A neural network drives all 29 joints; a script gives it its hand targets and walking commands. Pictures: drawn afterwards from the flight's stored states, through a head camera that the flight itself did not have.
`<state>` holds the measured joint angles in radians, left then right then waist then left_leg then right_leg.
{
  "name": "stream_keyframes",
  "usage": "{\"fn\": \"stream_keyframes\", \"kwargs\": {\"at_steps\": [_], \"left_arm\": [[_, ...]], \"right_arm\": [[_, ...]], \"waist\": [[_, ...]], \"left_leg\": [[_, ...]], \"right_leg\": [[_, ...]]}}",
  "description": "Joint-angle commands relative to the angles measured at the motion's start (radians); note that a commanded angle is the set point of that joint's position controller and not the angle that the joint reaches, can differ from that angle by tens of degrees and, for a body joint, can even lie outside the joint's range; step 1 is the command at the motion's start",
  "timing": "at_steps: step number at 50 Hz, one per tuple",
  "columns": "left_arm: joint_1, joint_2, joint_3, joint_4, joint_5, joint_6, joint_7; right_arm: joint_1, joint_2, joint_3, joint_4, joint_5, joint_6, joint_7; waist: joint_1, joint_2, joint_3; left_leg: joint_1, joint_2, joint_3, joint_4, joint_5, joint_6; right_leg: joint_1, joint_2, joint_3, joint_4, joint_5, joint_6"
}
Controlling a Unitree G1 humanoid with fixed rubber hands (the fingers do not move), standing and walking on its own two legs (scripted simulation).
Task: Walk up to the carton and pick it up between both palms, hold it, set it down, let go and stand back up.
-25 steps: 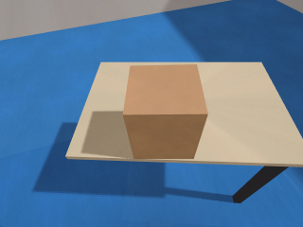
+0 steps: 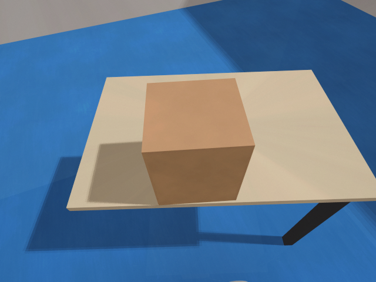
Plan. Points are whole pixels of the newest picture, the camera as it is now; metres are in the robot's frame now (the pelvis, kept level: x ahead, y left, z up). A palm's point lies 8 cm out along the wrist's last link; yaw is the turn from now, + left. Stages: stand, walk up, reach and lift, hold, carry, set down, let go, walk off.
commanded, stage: walk up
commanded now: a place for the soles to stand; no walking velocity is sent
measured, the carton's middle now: (194, 145) +0.42 +0.00 +0.01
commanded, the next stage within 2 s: stand in 0.78 s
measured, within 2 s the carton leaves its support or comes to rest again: neither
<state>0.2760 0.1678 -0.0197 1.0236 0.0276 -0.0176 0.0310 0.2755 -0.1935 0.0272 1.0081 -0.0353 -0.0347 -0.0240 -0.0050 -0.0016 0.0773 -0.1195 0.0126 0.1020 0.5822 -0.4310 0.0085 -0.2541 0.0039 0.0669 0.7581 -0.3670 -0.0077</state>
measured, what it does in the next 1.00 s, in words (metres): steps on the spot: right foot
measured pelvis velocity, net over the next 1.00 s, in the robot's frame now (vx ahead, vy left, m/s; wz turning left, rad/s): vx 0.00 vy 0.00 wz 0.04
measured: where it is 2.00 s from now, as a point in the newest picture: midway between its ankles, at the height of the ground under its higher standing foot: outside the picture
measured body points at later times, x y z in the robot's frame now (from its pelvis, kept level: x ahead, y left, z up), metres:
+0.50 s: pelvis +0.01 +0.00 +0.01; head +0.01 +0.00 +0.46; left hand +0.05 +0.23 -0.15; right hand -0.01 -0.23 -0.14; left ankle -0.05 +0.11 -0.72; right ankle +0.04 -0.12 -0.72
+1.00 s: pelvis +0.00 +0.00 +0.02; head +0.01 -0.01 +0.47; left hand -0.02 +0.23 -0.14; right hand -0.01 -0.23 -0.14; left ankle -0.05 +0.11 -0.72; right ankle +0.04 -0.12 -0.72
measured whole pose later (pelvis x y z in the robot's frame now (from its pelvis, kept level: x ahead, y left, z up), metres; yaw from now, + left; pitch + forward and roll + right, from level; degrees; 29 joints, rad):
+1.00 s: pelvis +0.00 +0.00 +0.02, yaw +2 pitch -2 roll +0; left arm 0.27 0.19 -0.09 1.17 0.01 -0.01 0.03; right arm 0.33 -0.19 0.08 1.12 0.00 -0.03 -0.02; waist 0.01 0.00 0.05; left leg -0.09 0.00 0.01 0.44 -0.31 0.00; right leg -0.23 -0.03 -0.09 0.46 -0.19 -0.01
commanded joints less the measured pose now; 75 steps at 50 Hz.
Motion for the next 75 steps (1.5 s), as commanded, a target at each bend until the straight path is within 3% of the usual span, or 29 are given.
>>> {"fn": "stream_keyframes", "kwargs": {"at_steps": [1,2,3,4,6,7,8,9,10,12,13,15,17,22,49,50,51,52,53,55,58,59,60,63,65,68,71,73,75], "left_arm": [[-0.051,0.076,0.012,-0.094,0.01,-0.003,0.016],[-0.061,0.07,0.007,-0.109,0.005,-0.002,0.011],[-0.068,0.066,0.005,-0.117,0.0,-0.005,0.005],[-0.04,0.063,0.004,-0.105,-0.005,-0.011,0.0],[0.137,0.102,0.024,-0.033,-0.003,-0.027,-0.001],[0.186,0.166,0.044,-0.026,0.0,-0.027,0.003],[0.157,0.204,0.043,-0.048,-0.011,-0.022,0.005],[0.103,0.21,0.038,-0.052,-0.028,-0.01,0.006],[0.041,0.195,0.032,-0.064,-0.033,-0.001,0.009],[-0.062,0.192,0.022,-0.092,-0.028,0.016,0.016],[-0.1,0.195,0.014,-0.095,-0.023,0.019,0.013],[-0.075,0.174,-0.007,-0.072,-0.017,0.012,-0.003],[-0.018,0.126,-0.023,-0.032,-0.014,0.015,-0.001],[-0.023,0.164,-0.029,0.032,-0.019,-0.002,-0.005],[0.044,0.153,-0.049,0.129,-0.023,-0.008,0.003],[-0.832,0.321,0.012,-0.296,-0.128,0.217,-0.041],[-0.648,0.357,0.011,-0.295,-0.132,0.341,-0.016],[-0.558,0.292,-0.018,-0.318,-0.161,0.447,-0.008],[-0.488,0.272,-0.014,-0.423,-0.16,0.535,-0.009],[-0.454,0.243,0.074,-0.554,-0.081,0.652,-0.016],[-0.325,0.232,0.121,-0.575,0.046,0.782,-0.067],[-0.271,0.214,0.144,-0.617,0.077,0.828,-0.099],[-0.203,0.167,0.156,-0.649,0.093,0.871,-0.116],[-0.011,0.137,0.177,-0.718,0.105,0.883,-0.146],[-0.016,0.16,0.201,-0.784,0.117,0.871,-0.147],[-0.099,0.182,0.183,-0.859,0.122,0.784,-0.122],[-0.171,0.193,0.181,-0.887,0.121,0.635,-0.105],[-0.263,0.215,0.167,-0.894,0.089,0.541,-0.087],[-0.309,0.247,0.131,-0.898,0.024,0.474,-0.07]], "right_arm": [[0.22,-0.14,-0.043,0.013,0.004,0.001,-0.012],[0.18,-0.152,-0.043,0.002,-0.003,0.004,-0.016],[0.145,-0.154,-0.039,-0.005,-0.004,0.007,-0.018],[0.103,-0.147,-0.032,-0.015,0.001,0.008,-0.015],[0.045,-0.154,-0.018,-0.033,0.003,0.011,-0.004],[0.071,-0.124,-0.006,-0.049,0.014,0.006,-0.002],[0.148,-0.086,0.008,-0.054,0.035,0.013,-0.005],[0.163,-0.094,-0.001,-0.031,0.04,0.041,-0.017],[0.139,-0.09,0.004,-0.024,0.035,0.058,-0.022],[0.165,-0.057,0.017,-0.002,0.028,0.053,-0.019],[0.198,-0.061,0.017,0.02,0.026,0.038,-0.014],[0.221,-0.097,0.012,0.028,0.018,0.008,-0.006],[0.142,-0.155,0.003,0.027,0.045,0.003,0.002],[0.172,-0.108,0.018,0.051,0.034,-0.001,0.002],[0.138,-0.11,0.028,0.107,0.039,-0.002,-0.004],[-0.797,-0.116,-0.166,-0.21,-0.095,0.023,0.049],[-0.607,-0.141,-0.193,-0.183,-0.142,0.111,0.087],[-0.576,-0.122,-0.184,-0.269,-0.1,0.18,0.106],[-0.487,-0.116,-0.161,-0.358,-0.048,0.252,0.12],[-0.363,-0.135,-0.091,-0.415,0.008,0.318,0.127],[-0.225,-0.143,-0.013,-0.288,0.122,0.356,0.094],[-0.201,-0.156,0.002,-0.256,0.172,0.365,0.077],[-0.198,-0.181,0.021,-0.293,0.198,0.389,0.06],[-0.171,-0.198,0.057,-0.334,0.213,0.399,-0.005],[-0.187,-0.153,0.044,-0.436,0.199,0.407,-0.025],[-0.206,-0.095,0.005,-0.544,0.137,0.355,-0.016],[-0.183,-0.039,-0.026,-0.63,0.091,0.266,-0.007],[-0.219,-0.016,-0.05,-0.655,0.057,0.197,-0.004],[-0.233,0.0,-0.075,-0.673,0.03,0.137,-0.006]], "waist": [[-0.062,0.092,0.083],[-0.048,0.107,0.114],[-0.036,0.107,0.121],[-0.003,0.124,0.094],[0.079,0.049,-0.026],[0.084,-0.05,-0.12],[0.044,-0.136,-0.161],[0.031,-0.131,-0.121],[0.024,-0.133,-0.043],[-0.008,-0.104,0.033],[-0.029,-0.077,0.013],[-0.025,-0.04,-0.116],[0.036,0.047,-0.046],[0.01,0.057,0.006],[0.01,0.005,0.022],[-0.086,-0.038,-0.138],[-0.085,-0.05,0.005],[-0.011,-0.093,-0.163],[0.022,-0.06,-0.286],[0.045,0.029,-0.396],[0.008,0.159,-0.356],[-0.007,0.117,-0.361],[0.01,0.131,-0.239],[0.008,0.02,-0.094],[0.016,-0.073,0.016],[0.022,-0.007,0.039],[0.016,0.055,-0.059],[0.001,0.074,-0.175],[-0.028,0.043,-0.274]], "left_leg": [[0.146,0.359,-0.282,-0.21,0.808,0.246],[0.116,0.348,-0.256,-0.216,0.751,0.249],[0.101,0.303,-0.206,-0.205,0.724,0.216],[0.059,0.266,-0.161,-0.166,0.767,0.177],[-0.128,0.163,-0.038,0.014,0.711,0.074],[-0.19,0.123,-0.023,0.106,0.515,0.022],[-0.145,0.043,-0.022,0.171,0.123,-0.013],[-0.064,0.019,-0.074,0.211,-0.232,-0.011],[-0.097,0.033,-0.103,0.209,-0.283,-0.002],[-0.134,0.067,-0.124,0.019,-0.091,-0.001],[-0.069,0.084,-0.129,-0.12,0.112,0.003],[-0.005,0.117,-0.179,-0.199,0.32,0.014],[-0.191,0.138,-0.213,-0.231,0.163,0.034],[-0.101,0.118,-0.178,-0.233,0.321,0.026],[-0.111,0.101,-0.181,-0.251,0.259,0.033],[-0.54,0.046,-0.036,-0.033,0.047,-0.002],[-0.693,0.015,-0.014,-0.015,-0.162,0.002],[-0.605,0.016,0.006,0.018,-0.107,-0.026],[-0.573,0.027,0.024,0.069,-0.027,-0.045],[-0.585,0.043,0.031,0.093,0.056,-0.062],[-0.366,0.067,0.004,0.194,0.505,-0.14],[-0.22,0.048,0.017,0.199,0.484,-0.135],[-0.286,0.066,0.015,0.126,0.333,-0.13],[-0.33,0.026,0.005,0.011,0.37,-0.084],[-0.374,0.004,0.01,-0.04,0.112,-0.052],[-0.436,0.041,0.001,-0.05,0.034,0.004],[-0.631,0.125,-0.014,-0.055,-0.07,0.091],[-0.66,0.147,-0.016,-0.014,-0.072,0.101],[-0.607,0.118,-0.007,0.032,-0.013,0.067]], "right_leg": [[-0.31,-0.011,-0.043,0.177,-0.282,0.015],[-0.313,-0.039,-0.039,0.111,-0.277,0.017],[-0.275,-0.052,-0.045,-0.012,-0.217,0.013],[-0.166,-0.05,-0.067,-0.13,-0.054,0.008],[0.213,-0.021,-0.1,-0.281,0.465,-0.033],[0.328,-0.124,0.022,-0.267,0.686,-0.078],[0.244,-0.281,0.231,-0.365,0.684,-0.165],[0.087,-0.33,0.286,-0.416,0.512,-0.251],[0.031,-0.317,0.262,-0.449,0.347,-0.25],[0.015,-0.265,0.155,-0.42,0.288,-0.197],[-0.002,-0.215,0.088,-0.369,0.321,-0.143],[0.047,-0.132,-0.005,-0.281,0.33,-0.059],[0.178,-0.102,-0.023,-0.319,0.183,-0.042],[0.105,-0.124,-0.026,-0.329,0.319,-0.042],[0.09,-0.131,-0.041,-0.377,0.241,-0.027],[0.054,-0.058,-0.104,-0.092,-0.014,-0.047],[0.076,-0.067,-0.091,-0.033,-0.199,-0.071],[0.17,-0.064,-0.065,-0.049,-0.168,-0.062],[0.16,-0.076,-0.021,-0.042,-0.042,-0.055],[0.123,-0.093,-0.06,0.032,0.143,-0.07],[0.024,-0.025,-0.155,0.086,0.406,-0.067],[0.009,-0.002,-0.143,0.009,0.391,-0.071],[0.021,0.0,-0.141,-0.044,0.251,-0.079],[0.239,0.005,-0.109,-0.142,0.406,-0.052],[0.203,-0.028,-0.027,-0.246,0.16,-0.009],[0.206,-0.013,-0.043,-0.268,0.007,-0.002],[0.341,0.006,-0.068,-0.194,0.042,0.014],[0.313,-0.005,-0.088,-0.124,0.112,0.0],[0.253,-0.04,-0.059,-0.101,0.154,-0.021]]}}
